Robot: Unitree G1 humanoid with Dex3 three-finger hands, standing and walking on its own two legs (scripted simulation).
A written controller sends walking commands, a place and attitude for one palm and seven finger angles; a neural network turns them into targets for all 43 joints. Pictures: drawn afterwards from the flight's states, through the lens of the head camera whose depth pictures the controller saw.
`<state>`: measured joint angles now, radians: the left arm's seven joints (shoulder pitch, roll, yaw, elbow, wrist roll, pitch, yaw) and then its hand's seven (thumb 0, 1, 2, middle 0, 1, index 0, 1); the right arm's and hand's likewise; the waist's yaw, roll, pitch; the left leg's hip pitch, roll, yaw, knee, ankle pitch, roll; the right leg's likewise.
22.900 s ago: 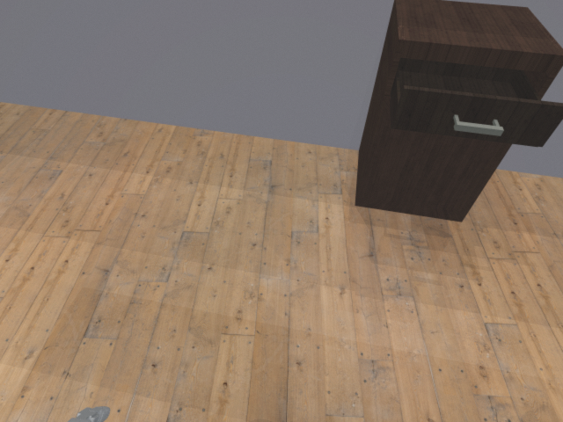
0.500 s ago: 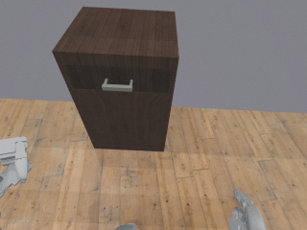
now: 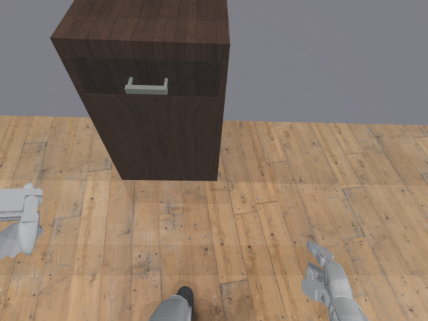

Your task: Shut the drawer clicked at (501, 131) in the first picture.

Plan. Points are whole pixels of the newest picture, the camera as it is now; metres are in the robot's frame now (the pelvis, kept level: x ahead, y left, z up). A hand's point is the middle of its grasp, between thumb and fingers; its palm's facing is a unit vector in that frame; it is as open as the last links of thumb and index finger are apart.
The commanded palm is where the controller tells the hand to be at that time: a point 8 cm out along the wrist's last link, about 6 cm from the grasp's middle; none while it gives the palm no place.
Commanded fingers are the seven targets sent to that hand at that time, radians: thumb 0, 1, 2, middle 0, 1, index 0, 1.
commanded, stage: stop stepping back and stand still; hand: left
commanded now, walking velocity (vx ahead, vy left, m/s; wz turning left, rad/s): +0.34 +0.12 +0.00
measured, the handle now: (147, 85) +0.77 +0.25 -0.09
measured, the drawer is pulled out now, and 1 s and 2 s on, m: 0.00 0.00 0.00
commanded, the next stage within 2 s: let the arm hang, fingers relaxed in 0.74 s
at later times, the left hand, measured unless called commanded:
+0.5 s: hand out of the picture +0.13 +0.27 +0.17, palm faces +0.40 -0.81 -0.42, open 3.3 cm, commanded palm +0.07 +0.30 +0.19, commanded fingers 0.00 0.90 0.90 -1.40 -1.60 -1.40 -1.60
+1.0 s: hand out of the picture +0.11 +0.27 -0.06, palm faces +0.15 -0.91 -0.38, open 3.1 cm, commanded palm none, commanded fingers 0.00 0.90 0.90 -1.04 -1.21 -1.04 -1.21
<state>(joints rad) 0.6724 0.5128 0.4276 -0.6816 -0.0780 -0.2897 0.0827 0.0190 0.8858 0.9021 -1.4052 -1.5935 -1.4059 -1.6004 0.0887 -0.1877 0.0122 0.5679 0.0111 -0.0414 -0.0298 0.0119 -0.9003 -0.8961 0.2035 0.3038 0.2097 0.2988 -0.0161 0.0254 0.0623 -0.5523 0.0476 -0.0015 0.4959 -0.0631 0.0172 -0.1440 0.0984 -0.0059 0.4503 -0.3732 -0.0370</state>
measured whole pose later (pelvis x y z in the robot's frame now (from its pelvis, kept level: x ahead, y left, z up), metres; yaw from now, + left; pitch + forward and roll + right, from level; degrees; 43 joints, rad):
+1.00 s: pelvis -0.07 +0.02 +0.00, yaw +3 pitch -1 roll -1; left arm 0.26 0.30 0.11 0.41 0.03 0.02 0.03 0.01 0.90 0.90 -1.32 -1.51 -1.32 -1.52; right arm 0.13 -0.26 0.00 0.83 -0.01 -0.04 0.00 0.01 -0.90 -0.90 0.20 0.30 0.21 0.30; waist -0.01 0.04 -0.01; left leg -0.41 -0.05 -0.02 0.59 -0.17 0.05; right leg -0.21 0.03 -0.04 0.60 -0.38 -0.02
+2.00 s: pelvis -0.04 -0.01 +0.01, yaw +3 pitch -2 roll +0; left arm 0.33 0.11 0.02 1.12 0.01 0.00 0.05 0.01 0.91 0.90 -0.20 -0.30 -0.20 -0.30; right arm 0.31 -0.10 -0.01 1.14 -0.02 0.01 -0.04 0.00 -0.91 -0.90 0.20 0.30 0.20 0.30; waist -0.02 0.00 0.05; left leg -0.28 -0.02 -0.04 0.48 -0.16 0.01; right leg -0.06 0.06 -0.04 0.43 -0.33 -0.06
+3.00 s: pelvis -0.03 -0.01 +0.01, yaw +2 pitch -2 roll +0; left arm 0.30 0.14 0.02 1.13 0.01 0.00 0.04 0.01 0.91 0.90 -0.20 -0.29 -0.20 -0.30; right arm 0.26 -0.14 -0.01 1.15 -0.01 0.01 -0.04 0.00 -0.91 -0.90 0.20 0.30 0.20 0.30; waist -0.01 0.00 0.07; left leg -0.25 -0.02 -0.02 0.44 -0.16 0.01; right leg -0.03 0.06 -0.02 0.39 -0.33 -0.06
